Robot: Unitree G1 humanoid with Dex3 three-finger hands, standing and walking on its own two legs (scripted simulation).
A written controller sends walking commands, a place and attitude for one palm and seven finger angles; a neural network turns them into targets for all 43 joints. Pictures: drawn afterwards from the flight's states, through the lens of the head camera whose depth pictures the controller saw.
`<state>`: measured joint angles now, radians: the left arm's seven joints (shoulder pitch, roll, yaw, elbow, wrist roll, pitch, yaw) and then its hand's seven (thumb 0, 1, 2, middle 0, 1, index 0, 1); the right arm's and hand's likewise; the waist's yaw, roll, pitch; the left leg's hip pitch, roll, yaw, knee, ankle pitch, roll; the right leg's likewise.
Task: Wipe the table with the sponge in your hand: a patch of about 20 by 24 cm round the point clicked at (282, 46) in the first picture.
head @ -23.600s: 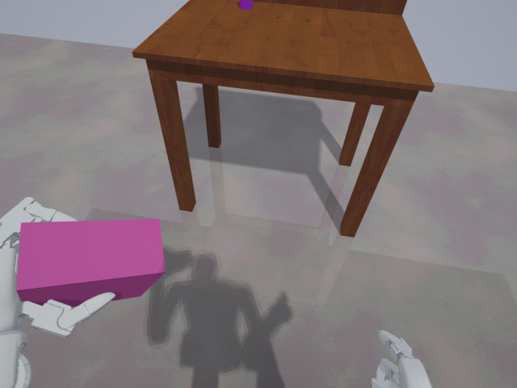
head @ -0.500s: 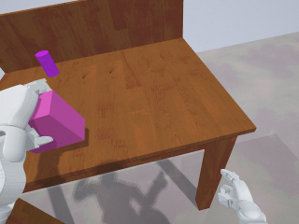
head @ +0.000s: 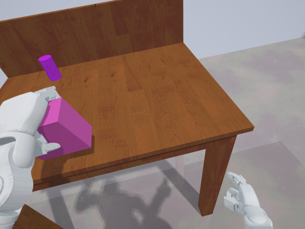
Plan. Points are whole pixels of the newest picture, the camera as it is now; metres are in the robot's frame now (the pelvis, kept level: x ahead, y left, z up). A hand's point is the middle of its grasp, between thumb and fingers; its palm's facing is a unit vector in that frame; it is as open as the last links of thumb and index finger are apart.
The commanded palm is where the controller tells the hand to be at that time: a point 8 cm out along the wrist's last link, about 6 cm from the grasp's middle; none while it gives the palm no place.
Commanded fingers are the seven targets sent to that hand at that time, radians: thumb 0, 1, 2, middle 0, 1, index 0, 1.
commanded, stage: move the sponge above the wiping area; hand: left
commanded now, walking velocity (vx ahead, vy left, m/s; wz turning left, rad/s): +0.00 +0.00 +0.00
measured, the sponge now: (57, 135) +0.25 +0.28 +0.16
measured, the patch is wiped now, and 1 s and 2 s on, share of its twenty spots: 0.00 0.00 0.00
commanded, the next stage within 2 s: none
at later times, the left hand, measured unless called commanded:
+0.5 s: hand (42, 128) +0.24 +0.30 +0.19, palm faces +0.22 -0.07 -0.97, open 10.4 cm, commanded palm +0.20 +0.30 +0.27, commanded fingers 0.00 0.10 1.30 -1.20 -1.60 -1.20 -1.60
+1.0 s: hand (45, 126) +0.26 +0.31 +0.18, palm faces +0.15 -0.04 -0.99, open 10.4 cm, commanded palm +0.22 +0.31 +0.26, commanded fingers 0.00 0.10 1.30 -1.20 -1.60 -1.20 -1.60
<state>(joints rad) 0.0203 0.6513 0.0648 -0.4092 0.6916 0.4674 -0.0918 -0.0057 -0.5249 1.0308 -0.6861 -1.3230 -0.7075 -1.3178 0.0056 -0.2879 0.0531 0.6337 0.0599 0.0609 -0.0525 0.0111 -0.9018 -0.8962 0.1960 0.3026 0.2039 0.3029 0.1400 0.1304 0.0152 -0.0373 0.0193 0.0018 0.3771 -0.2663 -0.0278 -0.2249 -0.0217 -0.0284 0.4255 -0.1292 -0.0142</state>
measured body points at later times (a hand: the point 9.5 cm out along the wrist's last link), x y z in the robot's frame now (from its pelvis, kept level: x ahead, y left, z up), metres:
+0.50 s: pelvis +0.00 +0.01 +0.00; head -0.02 -0.05 +0.45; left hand +0.23 +0.30 +0.25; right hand +0.25 -0.19 -0.08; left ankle -0.03 +0.14 -0.74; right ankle +0.07 -0.11 -0.74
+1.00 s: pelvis +0.01 +0.01 +0.00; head -0.01 -0.04 +0.45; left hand +0.25 +0.31 +0.24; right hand +0.26 -0.18 -0.08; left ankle -0.03 +0.14 -0.74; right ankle +0.07 -0.11 -0.74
